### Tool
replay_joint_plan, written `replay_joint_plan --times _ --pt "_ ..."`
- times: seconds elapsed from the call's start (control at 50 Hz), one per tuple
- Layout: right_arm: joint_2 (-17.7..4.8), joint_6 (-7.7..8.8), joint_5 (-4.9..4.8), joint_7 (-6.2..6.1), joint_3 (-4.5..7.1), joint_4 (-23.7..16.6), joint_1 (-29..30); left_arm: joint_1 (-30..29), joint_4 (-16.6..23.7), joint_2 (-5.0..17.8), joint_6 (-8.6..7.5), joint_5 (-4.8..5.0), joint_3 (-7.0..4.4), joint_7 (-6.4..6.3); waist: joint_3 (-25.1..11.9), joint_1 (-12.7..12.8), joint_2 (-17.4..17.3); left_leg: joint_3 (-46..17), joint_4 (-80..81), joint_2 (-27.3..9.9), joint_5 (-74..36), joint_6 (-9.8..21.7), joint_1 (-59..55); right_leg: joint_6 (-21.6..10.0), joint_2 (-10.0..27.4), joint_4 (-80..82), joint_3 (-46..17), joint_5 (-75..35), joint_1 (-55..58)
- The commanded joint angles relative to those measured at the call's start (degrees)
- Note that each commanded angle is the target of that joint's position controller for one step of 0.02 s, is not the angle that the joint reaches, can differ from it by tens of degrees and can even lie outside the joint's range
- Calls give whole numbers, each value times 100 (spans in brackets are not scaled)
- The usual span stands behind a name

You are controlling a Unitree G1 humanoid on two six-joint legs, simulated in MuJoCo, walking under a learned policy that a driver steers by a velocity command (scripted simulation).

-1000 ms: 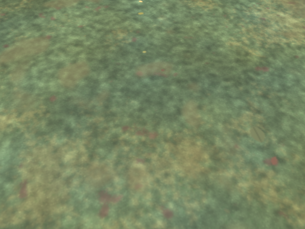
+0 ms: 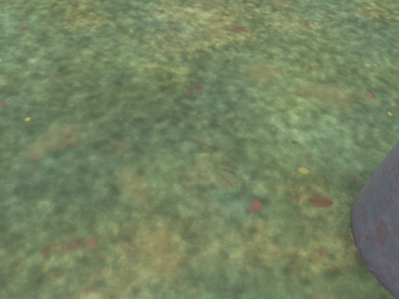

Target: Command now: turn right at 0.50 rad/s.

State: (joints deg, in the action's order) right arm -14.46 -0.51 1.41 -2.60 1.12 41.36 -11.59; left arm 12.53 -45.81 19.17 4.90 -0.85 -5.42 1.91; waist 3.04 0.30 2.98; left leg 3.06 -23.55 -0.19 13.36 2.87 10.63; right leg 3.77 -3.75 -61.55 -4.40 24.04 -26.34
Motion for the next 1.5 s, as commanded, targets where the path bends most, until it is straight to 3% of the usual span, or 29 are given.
replay_joint_plan --times 0.02,0.14,0.2,0.22,0.24,0.26,0.28,0.32,0.36,0.42,0.58,0.64,0.66,0.68,0.7,0.72,0.74,0.76,0.8,0.86,1.06,1.22,1.24,1.26,1.28,1.3,1.32,1.38,1.5 --pt "-979 58 12 15 294 -117 -486 -249 452 248 -26 24 3 30 -447 -254 -1202 -953 263 -1428 -3331 939 -1214 15 21 495 182 170 -553" --pt "-1087 54 15 172 338 11 -304 -285 471 99 -52 89 150 -68 -541 -197 -1420 -810 14 -1450 -3350 957 -595 -316 24 2170 590 275 823" --pt "-897 -11 -71 203 258 174 -283 50 282 -28 -189 -1 255 -161 -547 120 -997 -695 -397 -1202 -2543 450 153 -545 235 4721 386 -1679 2312" --pt "-445 8 -70 246 119 143 -564 179 251 239 -286 -146 259 -223 -893 -9 -32 -446 -906 -860 -996 60 858 -677 1390 5066 -867 -2055 3328" --pt "-42 -11 -105 244 -11 127 -742 -213 294 481 -343 -75 286 -293 -597 -226 818 -120 -696 -255 1346 -184 986 -1266 2425 4728 -1483 -3879 2588" --pt "-432 -112 -102 192 74 282 -561 -276 215 253 -387 -52 317 -325 -528 2 629 -415 -1083 -381 1650 -193 395 -1581 2257 4514 -1093 -3662 2079" --pt "-616 -148 -149 207 140 268 -397 -532 214 138 -424 -69 378 -341 -300 -75 609 -430 -1238 -203 1539 -170 593 -1541 2036 4522 -858 -3560 2068" --pt "-838 -166 -125 239 263 364 -366 -577 148 289 -429 -32 356 -435 -186 -54 668 -456 -1847 -19 1350 -205 946 -1408 1778 4421 -446 -4063 2252" --pt "-780 -185 -80 240 305 525 -659 -391 87 393 -393 42 298 -461 -328 -46 472 -437 -2775 123 1507 -297 1184 -1525 1813 4220 -189 -4804 2425" --pt "-641 -266 -82 241 337 524 -628 -452 112 272 -331 12 280 -466 -206 -48 328 -408 -3416 61 1495 -429 1418 -1642 1877 4352 8 -3917 2168" --pt "-479 -322 -102 386 310 204 -274 -436 38 442 -379 -86 131 -392 -370 40 571 -23 -2056 -38 1370 -285 902 -1660 2081 4092 203 -3288 2026" --pt "-471 -261 -116 422 316 190 -523 -597 69 576 -346 -53 66 -356 -488 -201 459 169 -938 73 676 -69 167 -1319 2045 3589 444 -2857 1683" --pt "-553 -195 -85 402 333 217 -639 -506 28 548 -327 -58 54 -344 -489 -292 137 -49 -212 95 69 23 -287 -986 1887 3140 669 -2147 1304" --pt "-1057 -104 14 341 444 177 -712 -278 58 302 -295 -80 95 -302 -409 -256 -1227 -1607 795 -854 -348 253 -706 -528 1314 1781 1245 -716 461" --pt "-1888 -69 -16 338 628 81 -864 -646 462 -25 -233 -66 206 -368 -177 -323 -2182 -3542 901 -2259 -2337 1140 -570 -244 184 883 1152 1354 -771" --pt "-1718 -90 -28 306 645 193 -1138 -840 460 166 -177 -88 190 -423 -324 -505 -1466 -3378 863 -2192 -2123 1548 -428 -275 362 86 391 1340 -652" --pt "-1370 -118 -70 265 552 148 -778 -730 376 248 -167 -7 156 -398 -113 -262 -1055 -2799 814 -1812 -1636 1454 -261 -307 492 -146 253 790 -691" --pt "-1128 -159 -89 238 480 45 -292 -604 272 299 -210 40 134 -359 29 -56 -847 -2356 839 -1362 -1209 1161 -134 -326 574 9 185 233 -635" --pt "-943 -162 -129 214 420 -86 13 -365 145 403 -246 -102 91 -295 -203 25 -969 -2003 724 -957 -1750 961 -392 -279 497 -45 263 -269 -553" --pt "-1047 -110 -148 252 455 -39 -266 -295 166 287 -216 -65 109 -256 -435 -35 -728 -2036 612 -923 -2079 970 -667 -168 435 2 234 -415 -588" --pt "-1252 -132 -39 231 539 -60 -529 -664 464 300 -240 -9 141 -353 -397 -259 -903 -2992 435 -865 -1586 1110 -592 -133 269 1223 48 -163 -495" --pt "-959 -175 -32 200 383 0 -36 -35 356 139 -345 75 262 -399 -646 55 -895 -2913 27 -635 -2291 681 4 -473 190 3281 275 -641 1436" --pt "-763 -170 -73 167 285 45 -1 90 288 11 -386 34 315 -415 -637 160 -743 -2774 -36 -459 -1648 408 327 -538 342 4340 159 -1426 2105" --pt "-389 -135 -52 164 151 137 -344 -140 328 134 -447 -79 354 -451 -671 -103 14 -2319 -395 -88 -455 72 568 -654 1162 4959 -887 -1426 2459" --pt "-415 -138 -76 153 148 247 -784 -621 496 468 -485 -94 371 -418 -520 -435 599 -1547 -525 566 906 -115 824 -1070 2078 5023 -2043 -2183 2189" --pt "-742 -192 -23 109 224 399 -648 -508 364 381 -486 -88 398 -351 -477 -252 538 -1274 -647 382 1267 -140 196 -1528 2173 4906 -2078 -2156 1488" --pt "-753 -194 -14 110 221 411 -455 -646 321 276 -498 -43 439 -292 -206 -323 484 -1186 -403 313 808 -147 80 -1423 1783 4841 -1840 -1942 1359" --pt "-845 -121 -33 127 247 435 -68 -451 230 711 -468 34 286 -287 -227 -149 780 -935 -209 433 50 -265 192 -1079 1169 4452 -1551 -2288 1750" --pt "-746 -96 -118 23 237 352 241 262 4 804 -399 25 75 -265 -448 140 520 -752 -1892 468 1638 -413 1412 -1732 1561 4172 -2444 -3737 2551"
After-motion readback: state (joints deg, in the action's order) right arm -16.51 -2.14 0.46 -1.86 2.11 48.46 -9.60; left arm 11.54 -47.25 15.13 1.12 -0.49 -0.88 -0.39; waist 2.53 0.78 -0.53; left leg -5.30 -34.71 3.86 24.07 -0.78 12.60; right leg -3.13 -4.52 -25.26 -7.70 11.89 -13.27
